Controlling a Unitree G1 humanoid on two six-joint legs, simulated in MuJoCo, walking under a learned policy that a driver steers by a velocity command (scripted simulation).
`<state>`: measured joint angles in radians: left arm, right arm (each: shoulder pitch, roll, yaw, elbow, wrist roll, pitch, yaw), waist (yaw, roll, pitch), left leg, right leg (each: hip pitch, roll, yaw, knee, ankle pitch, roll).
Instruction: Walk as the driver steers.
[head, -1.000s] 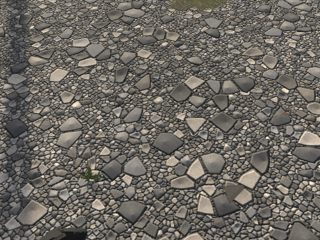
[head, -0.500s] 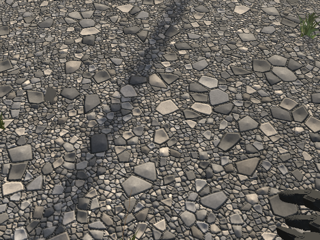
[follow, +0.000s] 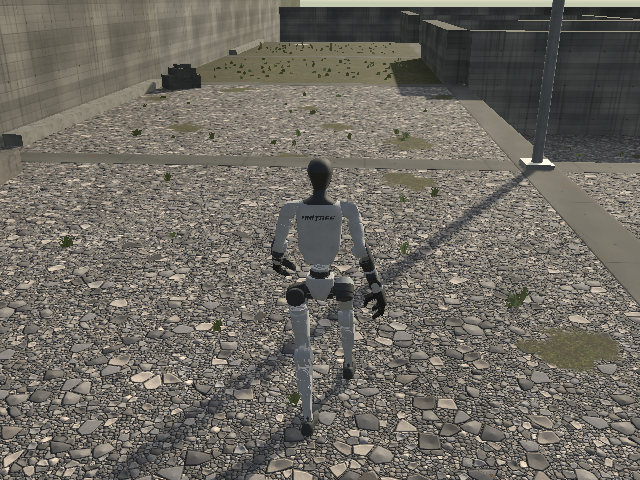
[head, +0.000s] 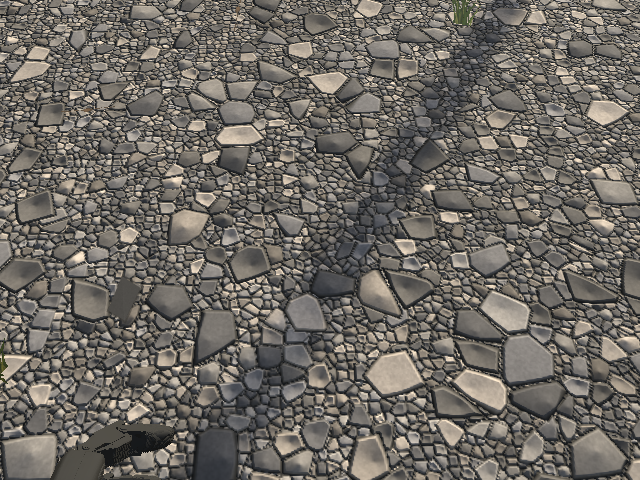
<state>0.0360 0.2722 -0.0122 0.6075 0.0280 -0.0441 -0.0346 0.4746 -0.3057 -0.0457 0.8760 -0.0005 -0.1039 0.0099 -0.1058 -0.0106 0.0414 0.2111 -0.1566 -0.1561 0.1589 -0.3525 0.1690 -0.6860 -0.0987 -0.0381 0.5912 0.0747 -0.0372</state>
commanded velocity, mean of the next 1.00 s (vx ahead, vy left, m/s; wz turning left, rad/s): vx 0.53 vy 0.00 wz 0.67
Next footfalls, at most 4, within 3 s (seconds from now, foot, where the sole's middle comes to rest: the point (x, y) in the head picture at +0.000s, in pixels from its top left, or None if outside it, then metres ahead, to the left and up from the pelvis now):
0.06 right None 0.27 -0.14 -0.76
0.46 left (265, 440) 0.54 0.08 -0.76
0.84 right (345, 381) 0.65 -0.10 -0.76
1.28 left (136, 363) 0.74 0.36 -0.76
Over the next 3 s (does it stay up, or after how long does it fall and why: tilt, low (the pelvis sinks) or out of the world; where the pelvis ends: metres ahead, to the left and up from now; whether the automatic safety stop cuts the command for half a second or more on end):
stays up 0.63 1.54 -0.01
